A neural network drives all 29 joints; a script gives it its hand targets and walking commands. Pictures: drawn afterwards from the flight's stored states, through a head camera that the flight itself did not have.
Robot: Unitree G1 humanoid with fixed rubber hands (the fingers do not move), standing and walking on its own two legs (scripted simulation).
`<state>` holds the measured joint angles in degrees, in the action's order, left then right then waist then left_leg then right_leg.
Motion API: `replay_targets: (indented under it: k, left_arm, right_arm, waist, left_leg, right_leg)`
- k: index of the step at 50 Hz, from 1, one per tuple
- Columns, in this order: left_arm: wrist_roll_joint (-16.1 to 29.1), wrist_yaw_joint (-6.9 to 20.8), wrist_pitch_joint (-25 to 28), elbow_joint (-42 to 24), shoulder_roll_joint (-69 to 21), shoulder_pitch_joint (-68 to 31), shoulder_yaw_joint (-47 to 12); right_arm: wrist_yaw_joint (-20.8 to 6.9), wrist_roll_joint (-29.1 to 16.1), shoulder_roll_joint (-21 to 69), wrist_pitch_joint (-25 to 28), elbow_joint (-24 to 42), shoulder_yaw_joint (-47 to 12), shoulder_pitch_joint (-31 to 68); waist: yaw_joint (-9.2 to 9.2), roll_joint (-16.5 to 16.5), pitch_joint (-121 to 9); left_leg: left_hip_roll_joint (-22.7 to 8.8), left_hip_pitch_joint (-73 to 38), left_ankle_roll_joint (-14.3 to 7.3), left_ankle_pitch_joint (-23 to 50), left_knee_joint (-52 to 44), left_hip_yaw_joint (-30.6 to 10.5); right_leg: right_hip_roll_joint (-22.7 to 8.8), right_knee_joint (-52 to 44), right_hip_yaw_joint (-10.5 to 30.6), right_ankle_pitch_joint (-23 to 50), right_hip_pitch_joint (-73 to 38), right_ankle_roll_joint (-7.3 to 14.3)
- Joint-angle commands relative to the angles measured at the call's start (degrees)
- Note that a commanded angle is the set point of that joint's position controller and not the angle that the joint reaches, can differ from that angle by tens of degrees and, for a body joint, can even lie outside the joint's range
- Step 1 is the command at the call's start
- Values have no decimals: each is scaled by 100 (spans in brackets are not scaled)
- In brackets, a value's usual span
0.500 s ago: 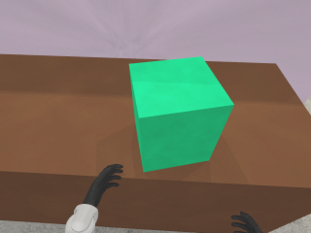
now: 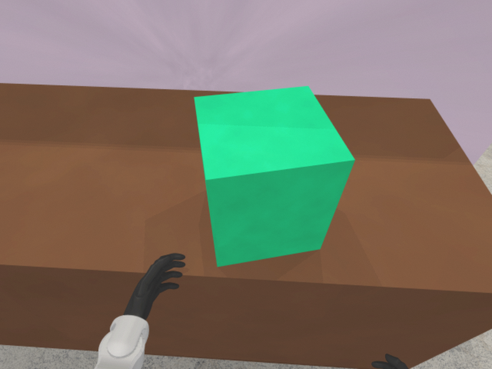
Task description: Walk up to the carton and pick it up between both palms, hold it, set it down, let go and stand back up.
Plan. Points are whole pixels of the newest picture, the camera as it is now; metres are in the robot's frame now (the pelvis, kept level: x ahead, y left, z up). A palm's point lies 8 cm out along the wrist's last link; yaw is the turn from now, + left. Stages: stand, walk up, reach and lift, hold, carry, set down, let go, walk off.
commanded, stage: stand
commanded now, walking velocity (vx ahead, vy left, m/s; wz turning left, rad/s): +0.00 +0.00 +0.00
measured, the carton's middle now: (261, 178) +0.43 -0.02 +0.06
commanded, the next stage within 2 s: none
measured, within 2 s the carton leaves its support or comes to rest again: neither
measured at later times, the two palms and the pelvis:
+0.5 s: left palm (144, 304) +0.23 +0.17 -0.01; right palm out of the picture +0.10 -0.25 -0.10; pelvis +0.01 -0.01 +0.00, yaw +2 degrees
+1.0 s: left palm (146, 304) +0.23 +0.17 -0.01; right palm out of the picture +0.13 -0.25 -0.10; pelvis +0.02 -0.02 +0.00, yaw +4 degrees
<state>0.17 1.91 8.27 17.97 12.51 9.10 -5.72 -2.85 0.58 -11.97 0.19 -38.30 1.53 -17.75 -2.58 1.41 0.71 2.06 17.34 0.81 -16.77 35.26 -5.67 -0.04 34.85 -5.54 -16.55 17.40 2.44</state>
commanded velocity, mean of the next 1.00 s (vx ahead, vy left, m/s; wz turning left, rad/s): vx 0.00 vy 0.00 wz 0.00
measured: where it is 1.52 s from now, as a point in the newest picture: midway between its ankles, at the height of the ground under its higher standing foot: outside the picture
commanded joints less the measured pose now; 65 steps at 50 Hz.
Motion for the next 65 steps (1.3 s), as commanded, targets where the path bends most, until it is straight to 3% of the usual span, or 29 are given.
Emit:
replay_targets:
  k: [1, 5, 8, 10, 11, 16, 18, 26, 27, 33, 35, 37, 40, 44, 46, 50, 55, 58, 60, 62, 65]
  left_arm:
    - [-109, -363, -562, 452, 1135, 230, 854]
    - [-119, -378, -586, 475, 1173, 211, 863]
    - [-115, -370, -586, 514, 1160, 213, 856]
    - [-113, -373, -571, 529, 1110, 234, 830]
    - [-112, -372, -568, 526, 1112, 165, 834]
    - [-93, -380, -594, 562, 1155, 292, 839]
    - [-92, -375, -606, 544, 1135, 278, 850]
    - [-134, -366, -586, 563, 1122, 324, 829]
    - [-123, -365, -592, 562, 1124, 319, 834]
    - [-77, -386, -587, 554, 1099, 370, 782]
    - [-79, -391, -607, 526, 1066, 313, 778]
    - [-97, -392, -609, 570, 1129, 394, 822]
    - [-86, -396, -625, 548, 1182, 381, 829]
    - [-97, -404, -629, 532, 1137, 497, 816]
    - [-83, -412, -651, 559, 1166, 447, 826]
    - [-67, -398, -665, 528, 1154, 486, 815]
    - [-86, -396, -654, 523, 1156, 530, 807]
    - [-75, -403, -666, 489, 1183, 516, 832]
    - [-87, -406, -683, 497, 1155, 520, 807]
    - [-87, -403, -689, 484, 1135, 590, 804]
    - [-85, -397, -700, 541, 1163, 492, 787]
  right_arm:
    - [33, -14, -889, 169, 631, 219, 88]
    - [33, 2, -818, 154, 608, 216, -23]
    - [41, 7, -863, 161, 583, 228, -79]
    - [37, 4, -869, 180, 600, 236, -66]
    - [40, -6, -848, 181, 570, 226, -88]
    - [50, 10, -852, 136, 617, 224, -38]
    - [51, 6, -877, 138, 606, 225, -41]
    - [79, 6, -907, 138, 601, 226, 34]
    - [77, -4, -894, 127, 620, 224, 67]
    - [72, -4, -913, 116, 603, 220, 114]
    - [82, -8, -920, 123, 614, 210, 159]
    - [87, -8, -896, 114, 586, 197, 212]
    - [84, -24, -893, 93, 564, 191, 185]
    - [103, -12, -956, 88, 535, 203, 214]
    - [115, -40, -910, 76, 543, 189, 244]
    - [119, -37, -939, 69, 508, 181, 282]
    - [127, -22, -947, 77, 452, 177, 331]
    - [134, -35, -953, 67, 431, 173, 323]
    - [135, -35, -953, 67, 430, 173, 338]
    - [141, -18, -969, 64, 431, 185, 328]
    - [119, -25, -932, 49, 416, 164, 269]
  waist:
    - [214, 274, 158]
    - [163, 280, 256]
    - [186, 259, 196]
    - [196, 144, 55]
    - [193, 262, 145]
    - [210, 275, 237]
    - [220, 278, 318]
    - [248, 77, 189]
    - [261, 59, 286]
    - [243, 330, 84]
    - [240, 133, 149]
    - [273, 255, 210]
    - [258, 348, 158]
    - [304, 160, 62]
    - [267, 401, 226]
    - [302, 377, 252]
    - [318, 243, 87]
    - [327, 331, 173]
    - [335, 168, 140]
    - [360, 157, 147]
    - [291, 90, 460]
  left_leg:
    - [-385, 545, -161, 195, -514, -461]
    - [-315, 563, -149, 39, -473, -426]
    - [-332, 535, -143, 118, -483, -483]
    - [-353, 473, -149, 352, -482, -515]
    - [-390, 553, -160, 343, -542, -567]
    - [-332, 640, -108, 314, -394, -503]
    - [-336, 594, -109, 274, -469, -539]
    - [-360, 686, -154, 488, -538, -687]
    - [-353, 716, -175, 371, -557, -691]
    - [-367, 483, -129, 526, -405, -646]
    - [-353, 543, -140, 554, -404, -670]
    - [-341, 599, -97, 566, -350, -638]
    - [-323, 505, -77, 606, -360, -609]
    - [-314, 583, -71, 652, -264, -614]
    - [-333, 493, -31, 571, -310, -612]
    - [-335, 447, -21, 531, -338, -573]
    - [-318, 481, -27, 714, -335, -641]
    - [-315, 547, -22, 578, -344, -646]
    - [-302, 534, -31, 474, -350, -646]
    - [-304, 510, -6, 529, -323, -644]
    - [-308, 551, -67, 453, -470, -689]
  right_leg:
    - [-948, -1346, 1138, -1090, -152, -56]
    - [-1001, -1494, 1187, -1506, -22, -61]
    - [-983, -1441, 1139, -1467, 7, -42]
    - [-978, -1385, 1102, -1017, -210, -24]
    - [-925, -1320, 1004, -949, -259, -26]
    - [-1087, -1497, 1108, -1146, -150, -123]
    - [-1008, -1494, 1020, -1341, -69, -93]
    - [-996, -1162, 847, -547, -452, -67]
    - [-980, -1161, 821, -732, -346, -43]
    - [-1066, -1308, 854, -634, -324, -35]
    - [-1043, -1255, 788, -567, -349, -37]
    - [-1107, -1328, 861, -374, -437, -133]
    - [-1104, -1295, 792, -183, -475, -111]
    - [-1127, -1252, 828, 174, -691, -104]
    - [-1142, -1372, 804, -133, -427, -149]
    - [-1152, -1443, 825, -337, -427, -140]
    - [-1121, -1279, 703, 294, -762, -147]
    - [-1182, -1421, 740, 9, -751, -174]
    - [-1197, -1424, 752, -284, -686, -178]
    - [-1193, -1409, 721, -103, -676, -172]
    - [-1156, -1472, 678, -832, -396, -112]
